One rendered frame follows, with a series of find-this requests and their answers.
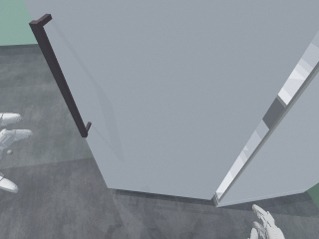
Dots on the left robot hand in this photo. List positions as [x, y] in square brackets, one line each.
[6, 139]

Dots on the fridge door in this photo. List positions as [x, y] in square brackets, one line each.
[174, 89]

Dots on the right robot hand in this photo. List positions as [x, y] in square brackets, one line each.
[267, 229]

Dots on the handle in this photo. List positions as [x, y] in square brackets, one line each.
[37, 27]

